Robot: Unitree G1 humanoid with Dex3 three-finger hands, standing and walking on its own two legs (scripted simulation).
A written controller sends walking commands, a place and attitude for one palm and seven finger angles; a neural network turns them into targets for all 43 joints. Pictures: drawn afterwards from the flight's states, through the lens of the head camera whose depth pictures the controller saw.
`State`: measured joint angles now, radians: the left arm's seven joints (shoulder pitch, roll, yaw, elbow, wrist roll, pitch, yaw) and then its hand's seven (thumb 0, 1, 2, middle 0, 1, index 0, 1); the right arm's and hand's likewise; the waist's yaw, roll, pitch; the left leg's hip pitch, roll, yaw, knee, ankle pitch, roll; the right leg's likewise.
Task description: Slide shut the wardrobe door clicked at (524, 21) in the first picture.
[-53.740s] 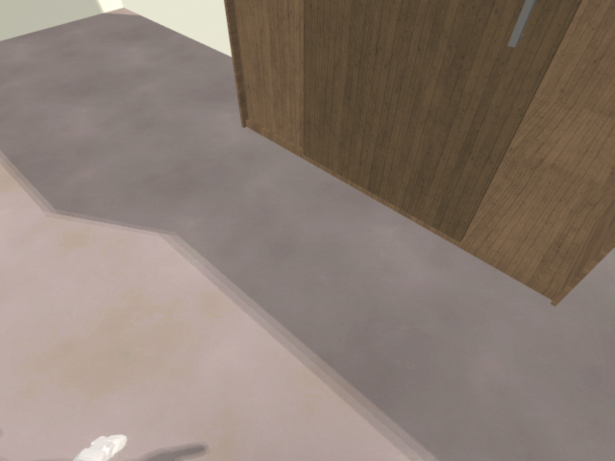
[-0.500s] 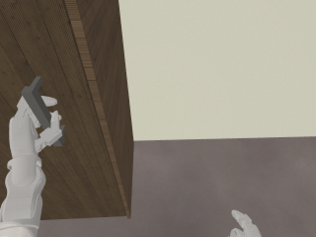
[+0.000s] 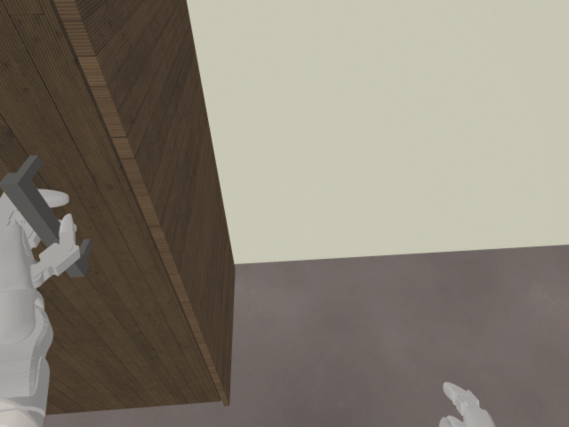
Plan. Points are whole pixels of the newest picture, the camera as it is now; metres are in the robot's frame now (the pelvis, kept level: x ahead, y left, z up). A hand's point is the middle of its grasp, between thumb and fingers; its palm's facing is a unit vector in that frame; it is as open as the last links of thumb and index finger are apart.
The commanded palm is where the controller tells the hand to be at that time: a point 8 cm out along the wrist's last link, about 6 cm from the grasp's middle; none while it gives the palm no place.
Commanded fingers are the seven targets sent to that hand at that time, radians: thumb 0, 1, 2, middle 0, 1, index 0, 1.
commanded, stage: loosen the grip on the handle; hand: left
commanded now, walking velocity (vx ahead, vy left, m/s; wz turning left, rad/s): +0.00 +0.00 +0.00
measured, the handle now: (57, 220) +0.33 +0.33 +0.15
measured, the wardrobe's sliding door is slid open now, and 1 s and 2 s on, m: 0.00 0.00 0.00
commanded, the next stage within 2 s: slip the hand off the handle in 0.66 s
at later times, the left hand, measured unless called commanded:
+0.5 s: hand (62, 236) +0.30 +0.31 +0.15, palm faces +0.55 -0.80 -0.24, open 12.7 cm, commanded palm +0.25 +0.34 +0.16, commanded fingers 0.00 -0.55 0.20 -0.29 -1.20 -0.29 -1.20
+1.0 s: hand (32, 240) +0.29 +0.34 +0.15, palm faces +0.59 -0.76 -0.28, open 14.5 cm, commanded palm +0.25 +0.36 +0.16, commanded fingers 0.00 -0.55 0.20 -0.25 -1.15 -0.25 -1.15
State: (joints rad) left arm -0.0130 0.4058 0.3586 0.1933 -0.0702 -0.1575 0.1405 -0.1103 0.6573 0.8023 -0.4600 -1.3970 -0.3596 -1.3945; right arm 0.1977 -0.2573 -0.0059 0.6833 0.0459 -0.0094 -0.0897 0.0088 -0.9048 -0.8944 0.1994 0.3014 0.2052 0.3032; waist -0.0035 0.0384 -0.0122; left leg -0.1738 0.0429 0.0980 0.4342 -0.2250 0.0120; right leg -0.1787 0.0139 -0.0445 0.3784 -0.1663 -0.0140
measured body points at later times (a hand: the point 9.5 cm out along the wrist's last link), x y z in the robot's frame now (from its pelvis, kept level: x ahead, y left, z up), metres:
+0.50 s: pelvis -0.01 -0.01 -0.01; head +0.00 -0.01 +0.44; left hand +0.27 +0.35 +0.16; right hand +0.18 -0.24 -0.10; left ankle +0.01 +0.11 -0.74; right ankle +0.03 -0.11 -0.74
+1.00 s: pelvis +0.03 +0.00 -0.01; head +0.03 -0.01 +0.44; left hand +0.26 +0.37 +0.17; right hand +0.22 -0.22 -0.10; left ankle +0.01 +0.11 -0.74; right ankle +0.03 -0.11 -0.74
